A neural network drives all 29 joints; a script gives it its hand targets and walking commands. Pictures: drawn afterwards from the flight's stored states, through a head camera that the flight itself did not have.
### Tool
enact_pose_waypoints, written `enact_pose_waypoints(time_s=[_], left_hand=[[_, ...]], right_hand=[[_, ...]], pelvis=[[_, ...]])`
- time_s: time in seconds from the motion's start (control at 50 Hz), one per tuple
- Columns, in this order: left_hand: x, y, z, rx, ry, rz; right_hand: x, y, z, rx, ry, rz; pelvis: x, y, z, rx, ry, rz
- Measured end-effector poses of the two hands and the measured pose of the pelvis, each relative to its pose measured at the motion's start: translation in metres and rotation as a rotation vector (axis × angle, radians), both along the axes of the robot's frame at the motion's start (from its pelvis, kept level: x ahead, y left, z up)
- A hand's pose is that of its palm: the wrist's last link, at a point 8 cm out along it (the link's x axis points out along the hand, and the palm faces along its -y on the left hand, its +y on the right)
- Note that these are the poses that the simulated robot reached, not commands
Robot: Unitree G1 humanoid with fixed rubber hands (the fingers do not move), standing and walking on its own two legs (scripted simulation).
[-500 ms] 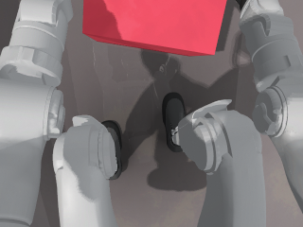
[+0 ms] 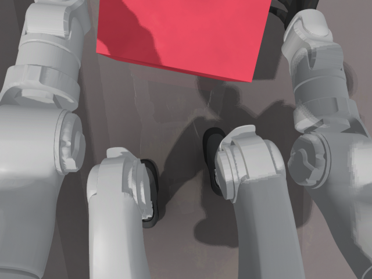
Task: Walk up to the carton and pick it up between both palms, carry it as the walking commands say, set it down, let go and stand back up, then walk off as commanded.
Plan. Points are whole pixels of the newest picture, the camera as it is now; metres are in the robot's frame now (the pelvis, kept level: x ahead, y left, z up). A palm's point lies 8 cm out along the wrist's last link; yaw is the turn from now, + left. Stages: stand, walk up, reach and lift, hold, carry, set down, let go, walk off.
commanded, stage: reach and lift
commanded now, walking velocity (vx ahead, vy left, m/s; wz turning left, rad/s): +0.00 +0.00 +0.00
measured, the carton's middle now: (183, 18) +0.55 -0.07 -0.22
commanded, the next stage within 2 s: none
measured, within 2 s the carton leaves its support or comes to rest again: neither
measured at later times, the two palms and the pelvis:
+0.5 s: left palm out of the picture +0.57 +0.10 -0.06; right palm (327, 0) +0.49 -0.25 -0.06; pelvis +0.01 +0.00 +0.05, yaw +1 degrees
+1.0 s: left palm out of the picture +0.55 +0.10 +0.02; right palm out of the picture +0.47 -0.25 +0.02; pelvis +0.02 -0.01 +0.10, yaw +2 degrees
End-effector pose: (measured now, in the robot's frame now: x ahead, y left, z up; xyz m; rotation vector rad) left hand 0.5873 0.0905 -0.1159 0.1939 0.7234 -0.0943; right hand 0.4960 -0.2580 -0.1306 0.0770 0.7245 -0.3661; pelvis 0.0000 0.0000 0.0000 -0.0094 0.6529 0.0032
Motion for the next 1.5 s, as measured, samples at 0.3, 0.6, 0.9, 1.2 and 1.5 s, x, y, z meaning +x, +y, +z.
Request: enact_pose_waypoints(time_s=[0.3, 0.6, 0.9, 1.2, 1.5], left_hand=[[-0.006, 0.004, 0.026, -0.037, -0.014, 0.025], [-0.016, 0.003, 0.075, -0.041, -0.027, 0.015], [-0.028, 0.007, 0.121, -0.038, -0.025, 0.043], [-0.039, 0.007, 0.165, -0.051, -0.032, 0.054], [-0.053, 0.014, 0.210, -0.057, -0.035, 0.061]], right_hand=[[0.004, 0.005, 0.045, -0.059, -0.001, -0.022], [-0.013, 0.003, 0.092, -0.041, -0.011, -0.018], [-0.020, 0.007, 0.135, -0.048, -0.002, -0.015], [-0.032, 0.011, 0.180, -0.075, 0.001, -0.054], [-0.044, 0.014, 0.228, -0.056, -0.011, -0.029]], pelvis=[[0.014, -0.004, 0.025, 0.005, 0.101, 0.015], [0.012, 0.001, 0.055, -0.001, 0.122, 0.020], [0.015, -0.006, 0.084, 0.021, 0.137, 0.013], [0.021, -0.009, 0.118, 0.018, 0.133, 0.015], [0.027, -0.006, 0.152, 0.017, 0.096, 0.010]])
